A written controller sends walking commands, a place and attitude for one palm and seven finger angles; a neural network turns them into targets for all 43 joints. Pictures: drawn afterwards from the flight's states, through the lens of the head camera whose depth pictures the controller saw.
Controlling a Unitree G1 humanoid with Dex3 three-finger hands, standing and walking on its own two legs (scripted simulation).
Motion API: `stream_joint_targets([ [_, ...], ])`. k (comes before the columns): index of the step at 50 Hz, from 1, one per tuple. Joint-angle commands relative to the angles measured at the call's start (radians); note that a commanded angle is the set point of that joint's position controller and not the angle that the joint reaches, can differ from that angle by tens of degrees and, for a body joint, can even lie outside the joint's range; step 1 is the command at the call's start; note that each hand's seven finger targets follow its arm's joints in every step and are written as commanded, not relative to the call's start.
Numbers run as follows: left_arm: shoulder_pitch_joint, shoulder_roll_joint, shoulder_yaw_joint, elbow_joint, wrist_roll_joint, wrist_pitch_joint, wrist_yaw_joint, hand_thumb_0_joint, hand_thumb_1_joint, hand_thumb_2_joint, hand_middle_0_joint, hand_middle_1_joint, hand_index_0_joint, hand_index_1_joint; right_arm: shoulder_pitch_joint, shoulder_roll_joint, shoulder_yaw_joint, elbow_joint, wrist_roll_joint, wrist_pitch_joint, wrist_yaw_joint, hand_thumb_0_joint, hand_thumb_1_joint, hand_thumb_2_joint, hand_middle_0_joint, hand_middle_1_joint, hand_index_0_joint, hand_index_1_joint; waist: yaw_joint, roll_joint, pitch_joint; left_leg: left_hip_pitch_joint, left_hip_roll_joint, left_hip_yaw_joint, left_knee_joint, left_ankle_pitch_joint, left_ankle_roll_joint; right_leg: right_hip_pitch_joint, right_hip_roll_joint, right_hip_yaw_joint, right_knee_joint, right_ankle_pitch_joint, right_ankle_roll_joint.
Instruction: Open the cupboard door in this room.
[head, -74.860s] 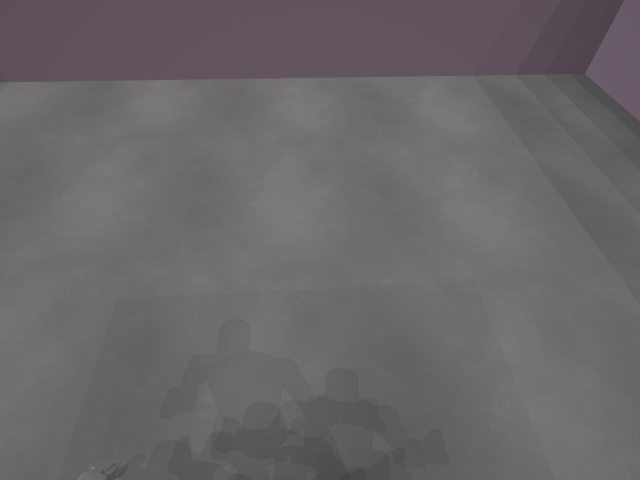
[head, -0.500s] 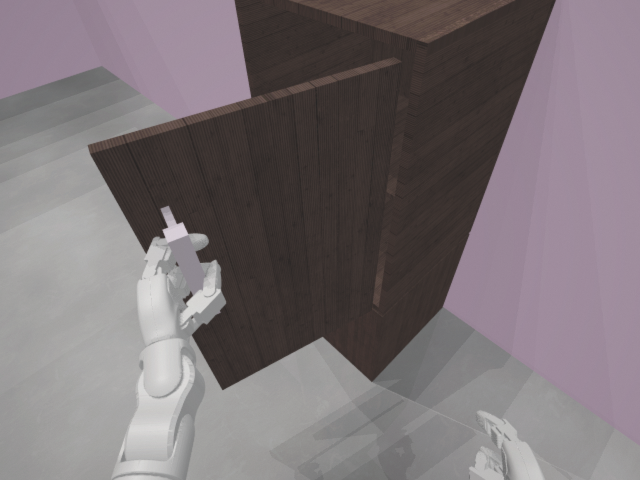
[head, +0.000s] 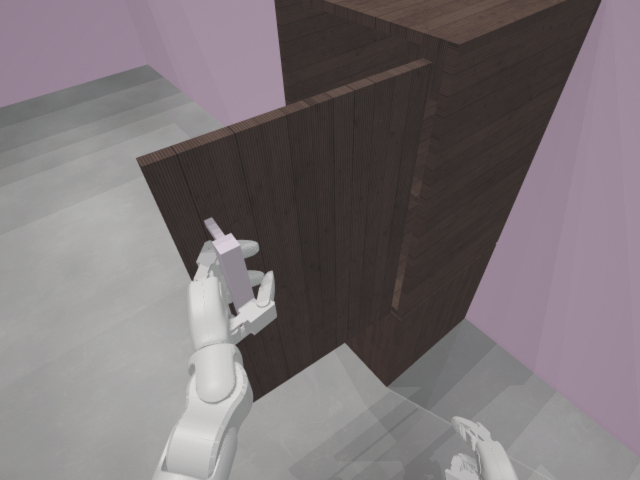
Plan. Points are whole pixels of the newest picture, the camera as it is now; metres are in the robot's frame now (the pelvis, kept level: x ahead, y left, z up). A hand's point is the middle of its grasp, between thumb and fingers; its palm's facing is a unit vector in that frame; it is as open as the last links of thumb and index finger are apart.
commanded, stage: open thumb and fingers to let go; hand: left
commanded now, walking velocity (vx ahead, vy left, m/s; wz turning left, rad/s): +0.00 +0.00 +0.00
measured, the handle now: (232, 276) +0.33 +0.14 +0.10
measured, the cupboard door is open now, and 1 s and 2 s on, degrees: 86 86 87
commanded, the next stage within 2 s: slide the hand sideways off the handle in 0.60 s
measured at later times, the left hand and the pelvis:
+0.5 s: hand (262, 299) +0.30 +0.10 +0.10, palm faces +0.31 -0.95 +0.00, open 14.2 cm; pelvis -0.02 +0.00 +0.00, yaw -1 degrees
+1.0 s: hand (246, 319) +0.27 +0.11 +0.10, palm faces -0.16 -0.99 +0.00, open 16.0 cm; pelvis -0.02 +0.02 +0.00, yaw -1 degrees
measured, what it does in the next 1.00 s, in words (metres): stands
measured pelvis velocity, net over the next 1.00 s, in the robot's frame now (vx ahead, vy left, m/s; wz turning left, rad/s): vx -0.02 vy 0.02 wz -0.02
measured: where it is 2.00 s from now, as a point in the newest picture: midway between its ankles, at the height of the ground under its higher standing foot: outside the picture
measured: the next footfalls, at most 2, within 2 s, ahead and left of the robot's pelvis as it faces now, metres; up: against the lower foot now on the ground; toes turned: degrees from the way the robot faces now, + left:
none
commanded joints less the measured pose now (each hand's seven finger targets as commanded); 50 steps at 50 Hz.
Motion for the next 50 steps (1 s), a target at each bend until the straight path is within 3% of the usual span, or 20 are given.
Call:
stream_joint_targets([
  [1, -0.260, -0.017, 0.008, -0.209, -0.006, -0.086, -0.002, 0.000, 0.060, 0.540, -0.340, -1.260, -0.340, -1.260, -0.131, -0.096, -0.039, -0.166, -0.004, -0.074, -0.012, 0.000, -0.900, -0.900, 0.200, 0.300, 0.200, 0.300, -0.007, -0.119, -0.194, 0.005, -0.010, -0.036, -0.073, 0.281, 0.009, 0.132, -0.023, 0.094, -0.101, 0.337, 0.021],
  [9, -0.356, 0.033, 0.059, -0.134, -0.008, -0.132, 0.013, 0.000, -0.500, 0.300, -0.300, -1.200, -0.300, -1.200, -0.134, -0.107, -0.044, -0.144, -0.002, -0.098, -0.015, 0.000, -0.900, -0.900, 0.200, 0.300, 0.200, 0.300, -0.013, -0.128, -0.156, -0.021, -0.019, -0.021, -0.086, 0.183, 0.017, 0.112, -0.039, 0.137, -0.165, 0.191, 0.032],
  [11, -0.352, 0.035, 0.066, -0.113, -0.011, -0.143, 0.013, 0.000, -0.500, 0.300, -0.300, -1.200, -0.300, -1.200, -0.134, -0.109, -0.048, -0.142, -0.002, -0.104, -0.016, 0.000, -0.900, -0.900, 0.200, 0.300, 0.200, 0.300, -0.010, -0.122, -0.158, -0.016, -0.018, -0.018, -0.087, 0.175, 0.019, 0.109, -0.039, 0.141, -0.176, 0.168, 0.031],
  [16, -0.410, 0.049, 0.079, -0.079, -0.013, -0.164, 0.012, 0.000, -0.500, 0.300, -0.258, -0.950, -0.258, -0.950, -0.133, -0.110, -0.049, -0.131, 0.000, -0.111, -0.018, 0.000, -0.900, -0.900, 0.200, 0.300, 0.200, 0.300, -0.014, -0.122, -0.151, -0.013, -0.022, -0.014, -0.095, 0.157, 0.020, 0.107, -0.042, 0.151, -0.198, 0.125, 0.033],
  [19, -0.391, 0.023, 0.059, -0.079, -0.012, -0.175, 0.014, 0.000, -0.500, 0.300, -0.233, -0.800, -0.233, -0.800, -0.137, -0.107, -0.050, -0.137, 0.000, -0.114, -0.016, 0.000, -0.900, -0.900, 0.200, 0.300, 0.200, 0.300, -0.007, -0.113, -0.162, 0.005, -0.018, -0.013, -0.102, 0.170, 0.021, 0.111, -0.037, 0.140, -0.194, 0.141, 0.030],
  [22, -0.400, 0.050, 0.090, -0.046, -0.014, -0.172, 0.019, 0.000, -0.500, 0.300, -0.208, -0.650, -0.208, -0.650, -0.132, -0.109, -0.049, -0.131, -0.001, -0.110, -0.015, 0.000, -0.900, -0.900, 0.200, 0.300, 0.200, 0.300, -0.004, -0.123, -0.151, -0.001, -0.019, -0.017, -0.108, 0.168, 0.021, 0.112, -0.034, 0.135, -0.195, 0.140, 0.029],
  [27, -0.456, 0.020, 0.064, -0.030, -0.019, -0.164, 0.020, 0.000, -0.500, 0.300, -0.167, -0.400, -0.167, -0.400, -0.147, -0.106, -0.042, -0.130, 0.001, -0.103, -0.017, 0.000, -0.900, -0.900, 0.200, 0.300, 0.200, 0.300, -0.018, -0.119, -0.128, 0.006, -0.017, -0.024, -0.113, 0.149, 0.019, 0.084, -0.029, 0.121, -0.199, 0.103, 0.028],
  [29, -0.477, -0.001, 0.046, -0.046, -0.016, -0.165, 0.029, 0.000, -0.500, 0.300, -0.150, -0.300, -0.150, -0.300, -0.144, -0.105, -0.044, -0.130, -0.001, -0.105, -0.013, 0.000, -0.900, -0.900, 0.200, 0.300, 0.200, 0.300, -0.018, -0.100, -0.158, 0.022, -0.015, -0.029, -0.114, 0.160, 0.017, 0.076, -0.022, 0.104, -0.175, 0.120, 0.024],
  [33, -0.459, -0.009, 0.035, -0.045, -0.011, -0.156, 0.035, 0.000, -0.500, 0.300, -0.150, -0.300, -0.150, -0.300, -0.137, -0.106, -0.043, -0.132, -0.001, -0.100, -0.008, 0.000, -0.900, -0.900, 0.200, 0.300, 0.200, 0.300, -0.017, -0.127, -0.179, 0.018, -0.010, -0.036, -0.113, 0.187, 0.013, 0.080, -0.016, 0.089, -0.148, 0.157, 0.022],
  [35, -0.453, -0.032, 0.013, -0.056, -0.008, -0.150, 0.036, 0.000, -0.500, 0.300, -0.150, -0.300, -0.150, -0.300, -0.144, -0.102, -0.042, -0.138, 0.000, -0.098, -0.005, 0.000, -0.900, -0.900, 0.200, 0.300, 0.200, 0.300, -0.014, -0.105, -0.171, 0.018, -0.009, -0.038, -0.113, 0.194, 0.010, 0.073, -0.014, 0.083, -0.139, 0.162, 0.018],
  [36, -0.438, 0.054, -0.150, -0.015, 0.081, -0.181, -0.160, 0.000, -0.500, 0.300, -0.150, -0.300, -0.150, -0.300, -0.070, -0.142, -0.039, -0.108, -0.003, -0.101, -0.001, 0.000, -0.900, -0.900, 0.200, 0.300, 0.200, 0.300, -0.091, -0.171, -0.150, 0.051, -0.005, -0.037, -0.106, 0.221, 0.023, 0.035, -0.015, 0.101, -0.105, 0.246, 0.021],
  [37, -0.466, 0.142, -0.044, -0.046, 0.040, -0.209, -0.264, 0.000, -0.500, 0.300, -0.150, -0.300, -0.150, -0.300, -0.052, -0.144, -0.053, -0.134, 0.013, -0.100, -0.011, 0.000, -0.900, -0.900, 0.200, 0.300, 0.200, 0.300, -0.060, -0.142, -0.205, 0.052, -0.006, -0.034, -0.099, 0.253, 0.026, 0.068, -0.015, 0.101, -0.096, 0.303, 0.013],
  [38, -0.487, 0.149, -0.058, -0.079, 0.021, -0.234, -0.347, 0.000, -0.500, 0.300, -0.150, -0.300, -0.150, -0.300, -0.068, -0.138, -0.044, -0.149, 0.017, -0.110, -0.018, 0.000, -0.900, -0.900, 0.200, 0.300, 0.200, 0.300, -0.048, -0.079, -0.230, 0.064, -0.013, -0.027, -0.098, 0.267, 0.026, 0.089, -0.017, 0.108, -0.088, 0.333, 0.012],
  [41, -0.479, 0.146, -0.055, -0.045, -0.095, -0.244, -0.550, 0.000, -0.500, 0.300, -0.150, -0.300, -0.150, -0.300, -0.081, -0.140, -0.028, -0.171, 0.046, -0.153, -0.032, 0.000, -0.900, -0.900, 0.200, 0.300, 0.200, 0.300, -0.056, -0.072, -0.194, 0.066, -0.014, -0.046, -0.101, 0.251, 0.024, 0.073, -0.005, 0.090, -0.091, 0.313, 0.006],
  [42, -0.479, 0.108, -0.065, -0.039, -0.145, -0.232, -0.584, 0.000, -0.500, 0.300, -0.150, -0.300, -0.150, -0.300, -0.089, -0.138, -0.023, -0.182, 0.057, -0.170, -0.032, 0.000, -0.900, -0.900, 0.200, 0.300, 0.200, 0.300, -0.056, -0.067, -0.172, 0.062, -0.013, -0.057, -0.108, 0.228, 0.020, 0.056, -0.001, 0.081, -0.095, 0.276, 0.006],
  [43, -0.461, 0.112, -0.024, -0.018, -0.182, -0.221, -0.590, 0.000, -0.500, 0.300, -0.150, -0.300, -0.150, -0.300, -0.090, -0.139, -0.021, -0.181, 0.063, -0.188, -0.033, 0.000, -0.900, -0.900, 0.200, 0.300, 0.200, 0.300, -0.048, -0.090, -0.146, 0.042, -0.011, -0.067, -0.115, 0.188, 0.014, 0.037, 0.004, 0.067, -0.100, 0.224, 0.010],
  [45, -0.405, 0.129, 0.034, -0.026, -0.213, -0.208, -0.567, 0.000, -0.500, 0.300, -0.150, -0.300, -0.150, -0.300, -0.090, -0.144, -0.021, -0.186, 0.067, -0.216, -0.026, 0.000, -0.900, -0.900, 0.200, 0.300, 0.200, 0.300, -0.022, -0.107, -0.133, 0.018, -0.011, -0.080, -0.129, 0.143, 0.009, 0.029, 0.006, 0.056, -0.104, 0.152, 0.012],
  [47, -0.335, 0.180, 0.091, -0.045, -0.199, -0.206, -0.529, 0.000, -0.500, 0.300, -0.150, -0.300, -0.150, -0.300, -0.086, -0.147, -0.025, -0.187, 0.065, -0.232, -0.013, 0.000, -0.900, -0.900, 0.200, 0.300, 0.200, 0.300, 0.004, -0.069, -0.143, 0.016, -0.010, -0.076, -0.135, 0.151, 0.002, 0.038, 0.005, 0.055, -0.095, 0.135, 0.008],
  [48, -0.304, 0.170, 0.086, -0.085, -0.186, -0.206, -0.513, 0.000, -0.500, 0.300, -0.150, -0.300, -0.150, -0.300, -0.083, -0.142, -0.026, -0.197, 0.062, -0.237, -0.005, 0.000, -0.900, -0.900, 0.200, 0.300, 0.200, 0.300, 0.011, -0.053, -0.164, 0.024, -0.010, -0.072, -0.134, 0.174, -0.001, 0.049, 0.001, 0.056, -0.089, 0.156, 0.007],
  [50, -0.240, 0.177, 0.094, -0.105, -0.165, -0.198, -0.489, 0.000, -0.500, 0.300, -0.150, -0.300, -0.150, -0.300, -0.073, -0.143, -0.031, -0.202, 0.060, -0.242, 0.008, 0.000, -0.900, -0.900, 0.200, 0.300, 0.200, 0.300, 0.010, -0.092, -0.153, 0.016, -0.002, -0.064, -0.131, 0.197, -0.002, 0.051, 0.004, 0.056, -0.084, 0.183, 0.010],
])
